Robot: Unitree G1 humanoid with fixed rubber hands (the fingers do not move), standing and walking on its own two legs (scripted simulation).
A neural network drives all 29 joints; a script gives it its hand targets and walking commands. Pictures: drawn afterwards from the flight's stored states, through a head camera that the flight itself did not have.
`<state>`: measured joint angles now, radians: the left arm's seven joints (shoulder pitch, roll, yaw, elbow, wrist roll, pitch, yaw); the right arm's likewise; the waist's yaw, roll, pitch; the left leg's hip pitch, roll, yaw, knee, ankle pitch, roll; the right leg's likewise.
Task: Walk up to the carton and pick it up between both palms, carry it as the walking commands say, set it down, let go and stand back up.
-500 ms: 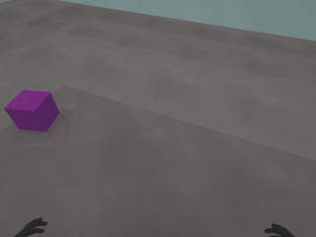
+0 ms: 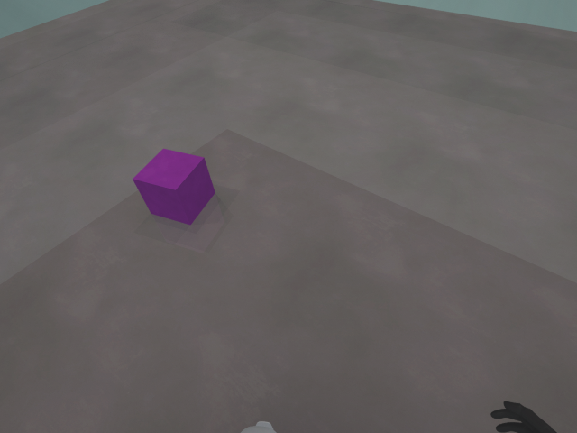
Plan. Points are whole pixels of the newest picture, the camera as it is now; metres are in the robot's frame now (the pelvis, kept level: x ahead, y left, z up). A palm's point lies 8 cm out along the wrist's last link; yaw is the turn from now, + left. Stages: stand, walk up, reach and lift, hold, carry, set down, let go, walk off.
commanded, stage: walk up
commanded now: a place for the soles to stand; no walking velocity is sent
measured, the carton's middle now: (176, 186) +1.27 +0.72 -0.64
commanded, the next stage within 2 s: none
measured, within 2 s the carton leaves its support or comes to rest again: neither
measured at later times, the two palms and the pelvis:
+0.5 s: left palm (58, 366) +0.24 +0.42 -0.08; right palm (467, 339) +0.30 -0.22 -0.06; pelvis +0.17 +0.08 -0.01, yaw +13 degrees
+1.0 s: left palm (57, 307) +0.32 +0.45 -0.04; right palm (404, 231) +0.55 -0.17 -0.09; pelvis +0.36 +0.10 -0.01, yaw +19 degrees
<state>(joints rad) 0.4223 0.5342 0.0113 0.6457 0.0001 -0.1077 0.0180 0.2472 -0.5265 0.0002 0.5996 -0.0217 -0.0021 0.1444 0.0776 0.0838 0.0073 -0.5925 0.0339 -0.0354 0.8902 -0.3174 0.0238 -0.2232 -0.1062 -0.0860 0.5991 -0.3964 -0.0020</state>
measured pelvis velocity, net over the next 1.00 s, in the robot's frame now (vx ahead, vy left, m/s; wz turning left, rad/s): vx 0.36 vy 0.10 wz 0.34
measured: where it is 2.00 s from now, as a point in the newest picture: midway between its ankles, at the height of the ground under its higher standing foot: (257, 308)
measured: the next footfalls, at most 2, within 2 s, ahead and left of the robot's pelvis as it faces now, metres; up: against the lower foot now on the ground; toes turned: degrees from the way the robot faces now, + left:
left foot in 0.10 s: +0.18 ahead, +0.14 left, +0.00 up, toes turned +4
right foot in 0.66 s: +0.45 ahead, -0.03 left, +0.00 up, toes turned +11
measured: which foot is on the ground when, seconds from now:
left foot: up 0.00-0.08, down 0.10-0.68, up 0.70-1.00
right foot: down 0.00-0.10, up 0.12-0.64, down 0.66-1.00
